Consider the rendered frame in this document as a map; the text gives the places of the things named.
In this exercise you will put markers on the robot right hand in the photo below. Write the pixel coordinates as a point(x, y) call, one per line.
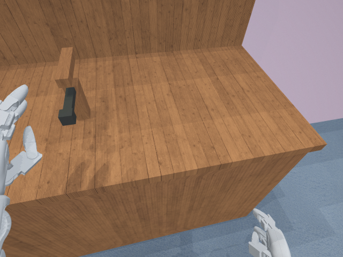
point(273, 240)

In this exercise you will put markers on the robot left hand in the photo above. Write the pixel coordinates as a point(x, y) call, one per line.
point(11, 109)

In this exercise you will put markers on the counter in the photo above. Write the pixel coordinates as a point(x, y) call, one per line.
point(177, 126)

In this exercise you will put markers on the tap lever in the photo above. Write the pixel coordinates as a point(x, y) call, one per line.
point(67, 115)

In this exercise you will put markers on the left robot forearm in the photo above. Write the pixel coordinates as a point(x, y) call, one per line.
point(5, 222)

